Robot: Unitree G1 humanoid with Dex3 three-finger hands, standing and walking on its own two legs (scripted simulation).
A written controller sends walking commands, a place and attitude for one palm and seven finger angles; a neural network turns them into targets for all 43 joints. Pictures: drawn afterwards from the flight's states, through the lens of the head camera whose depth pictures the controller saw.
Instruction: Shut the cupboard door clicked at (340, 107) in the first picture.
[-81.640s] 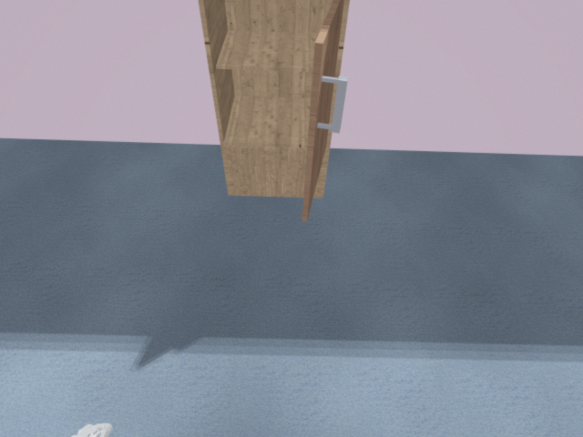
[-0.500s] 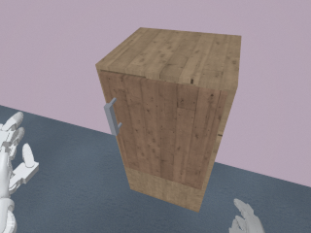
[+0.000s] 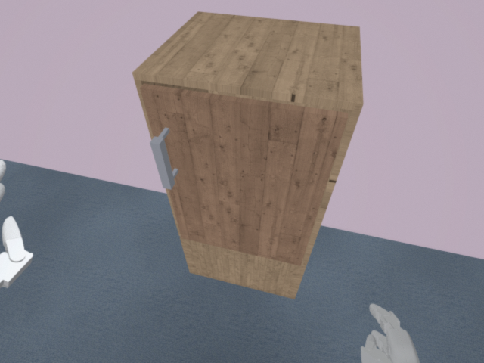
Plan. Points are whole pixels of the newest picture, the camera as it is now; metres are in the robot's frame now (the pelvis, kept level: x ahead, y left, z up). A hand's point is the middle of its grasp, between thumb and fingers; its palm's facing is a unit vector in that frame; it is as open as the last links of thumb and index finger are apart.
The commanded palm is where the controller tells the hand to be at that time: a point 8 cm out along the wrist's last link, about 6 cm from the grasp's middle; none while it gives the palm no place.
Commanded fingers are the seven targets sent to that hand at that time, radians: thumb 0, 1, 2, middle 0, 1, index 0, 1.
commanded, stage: step back with the hand held close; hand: left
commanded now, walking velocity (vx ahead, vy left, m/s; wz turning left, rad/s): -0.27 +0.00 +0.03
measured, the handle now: (167, 158) +0.56 +0.22 -0.01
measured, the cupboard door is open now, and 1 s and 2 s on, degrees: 0 0 0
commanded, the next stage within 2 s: stop stepping back and stand still in 1.08 s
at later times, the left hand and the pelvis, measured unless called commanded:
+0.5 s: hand out of the picture +0.14 +0.26 +0.17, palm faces +0.52 -0.72 -0.47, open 7.5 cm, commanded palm +0.07 +0.29 +0.18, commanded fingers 0.00 0.90 0.90 -0.20 -0.30 -0.20 -0.30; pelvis -0.05 -0.01 -0.02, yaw +2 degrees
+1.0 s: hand out of the picture +0.06 +0.24 +0.17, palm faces +0.45 -0.81 -0.38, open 7.5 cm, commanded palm -0.01 +0.28 +0.18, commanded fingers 0.00 0.90 0.90 -0.20 -0.30 -0.20 -0.30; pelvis -0.14 -0.02 -0.01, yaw +2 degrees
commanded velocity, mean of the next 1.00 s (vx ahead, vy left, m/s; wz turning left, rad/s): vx -0.37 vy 0.00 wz -0.03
